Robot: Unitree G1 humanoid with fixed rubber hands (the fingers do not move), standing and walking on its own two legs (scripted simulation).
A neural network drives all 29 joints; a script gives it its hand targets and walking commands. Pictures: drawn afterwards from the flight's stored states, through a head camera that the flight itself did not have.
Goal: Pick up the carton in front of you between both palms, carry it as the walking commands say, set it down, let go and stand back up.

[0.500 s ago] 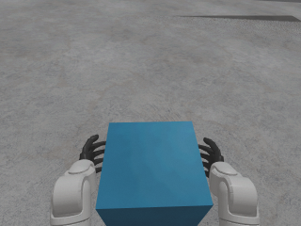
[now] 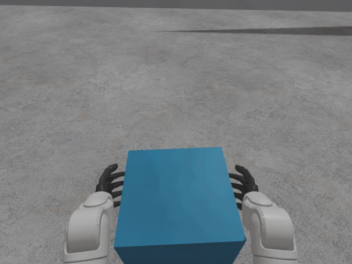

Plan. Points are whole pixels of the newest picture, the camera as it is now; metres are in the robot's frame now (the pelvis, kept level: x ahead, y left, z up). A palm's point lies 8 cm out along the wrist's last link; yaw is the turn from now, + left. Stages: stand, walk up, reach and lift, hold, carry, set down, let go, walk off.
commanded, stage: carry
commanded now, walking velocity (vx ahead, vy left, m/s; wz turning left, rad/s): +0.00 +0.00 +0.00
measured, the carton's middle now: (177, 216) +0.27 +0.00 +0.00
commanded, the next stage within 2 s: hold in 1.24 s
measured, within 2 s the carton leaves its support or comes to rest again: neither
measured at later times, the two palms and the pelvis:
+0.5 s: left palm (100, 212) +0.26 +0.17 +0.04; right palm (237, 212) +0.26 -0.13 +0.03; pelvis -0.03 +0.01 +0.00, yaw +0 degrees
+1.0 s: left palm (94, 221) +0.24 +0.17 +0.04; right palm (237, 220) +0.24 -0.13 +0.04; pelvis -0.05 +0.02 +0.00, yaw +0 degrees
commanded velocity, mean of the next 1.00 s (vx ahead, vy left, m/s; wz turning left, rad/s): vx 0.00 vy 0.00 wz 0.00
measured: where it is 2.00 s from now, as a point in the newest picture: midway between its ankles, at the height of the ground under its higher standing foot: outside the picture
